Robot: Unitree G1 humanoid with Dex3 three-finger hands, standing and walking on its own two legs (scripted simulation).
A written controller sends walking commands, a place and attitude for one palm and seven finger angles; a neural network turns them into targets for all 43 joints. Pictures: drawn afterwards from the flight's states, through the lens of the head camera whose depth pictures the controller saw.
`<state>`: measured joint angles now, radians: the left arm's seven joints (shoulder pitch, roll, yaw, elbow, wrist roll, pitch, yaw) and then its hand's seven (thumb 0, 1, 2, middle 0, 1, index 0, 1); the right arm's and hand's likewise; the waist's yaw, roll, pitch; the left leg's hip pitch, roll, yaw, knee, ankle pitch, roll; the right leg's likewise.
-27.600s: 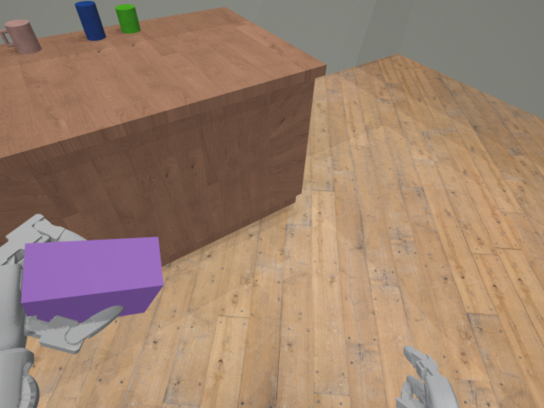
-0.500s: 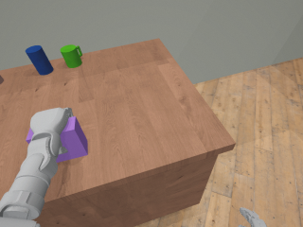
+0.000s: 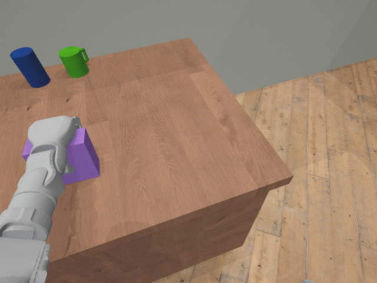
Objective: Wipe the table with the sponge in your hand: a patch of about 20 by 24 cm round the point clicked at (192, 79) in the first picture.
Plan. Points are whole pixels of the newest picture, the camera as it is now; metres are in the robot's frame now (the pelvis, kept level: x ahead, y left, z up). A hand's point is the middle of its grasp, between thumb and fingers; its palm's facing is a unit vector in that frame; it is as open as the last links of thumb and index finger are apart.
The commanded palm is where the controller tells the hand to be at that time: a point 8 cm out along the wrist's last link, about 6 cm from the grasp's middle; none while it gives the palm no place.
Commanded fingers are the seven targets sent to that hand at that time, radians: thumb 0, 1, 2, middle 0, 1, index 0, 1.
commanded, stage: wipe forward along the first lane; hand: left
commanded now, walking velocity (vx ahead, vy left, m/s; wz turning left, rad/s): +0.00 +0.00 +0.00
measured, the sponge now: (69, 164) +0.37 +0.32 +0.02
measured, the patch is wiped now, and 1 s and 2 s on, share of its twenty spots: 0.40 0.40 0.75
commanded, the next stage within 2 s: slide across to the middle lane in 0.08 s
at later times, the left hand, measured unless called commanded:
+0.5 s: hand (75, 139) +0.41 +0.30 +0.07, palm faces -0.04 -0.02 -1.00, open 9.8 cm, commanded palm +0.39 +0.29 +0.13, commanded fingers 0.00 0.10 1.30 -1.20 -1.60 -1.20 -1.60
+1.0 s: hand (99, 134) +0.42 +0.25 +0.07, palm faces -0.06 -0.03 -1.00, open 9.8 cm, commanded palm +0.39 +0.24 +0.13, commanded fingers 0.00 0.10 1.30 -1.20 -1.60 -1.20 -1.60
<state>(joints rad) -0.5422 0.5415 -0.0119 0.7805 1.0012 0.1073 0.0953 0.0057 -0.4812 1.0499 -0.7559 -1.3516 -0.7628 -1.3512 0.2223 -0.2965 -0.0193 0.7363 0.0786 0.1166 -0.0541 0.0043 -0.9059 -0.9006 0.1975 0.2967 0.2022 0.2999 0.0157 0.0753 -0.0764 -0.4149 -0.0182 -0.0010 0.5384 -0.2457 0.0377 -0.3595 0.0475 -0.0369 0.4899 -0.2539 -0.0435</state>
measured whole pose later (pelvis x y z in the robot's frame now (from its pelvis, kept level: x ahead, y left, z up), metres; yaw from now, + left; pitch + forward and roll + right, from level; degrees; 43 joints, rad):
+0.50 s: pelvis +0.02 +0.02 +0.00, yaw +0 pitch +7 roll -1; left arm -0.56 0.46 -0.10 0.70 0.99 0.19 0.12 0.00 -0.48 1.05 -0.75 -1.36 -0.75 -1.36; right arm 0.20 -0.28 -0.03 0.74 0.07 0.13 -0.04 0.00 -0.91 -0.90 0.20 0.30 0.20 0.30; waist 0.03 0.07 -0.08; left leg -0.39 -0.04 0.00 0.52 -0.26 0.06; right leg -0.33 0.02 -0.03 0.47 -0.27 -0.02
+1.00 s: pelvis +0.02 +0.00 +0.00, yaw +0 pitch +7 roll -1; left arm -0.61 0.37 -0.17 0.73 0.98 0.30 0.12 0.00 -0.48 1.05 -0.75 -1.36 -0.76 -1.36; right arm 0.15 -0.27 0.00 0.73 0.07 0.15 -0.04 0.00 -0.91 -0.90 0.20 0.30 0.20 0.30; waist 0.02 0.08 -0.09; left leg -0.35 -0.03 -0.01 0.50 -0.26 0.04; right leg -0.30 0.04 -0.04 0.46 -0.27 -0.04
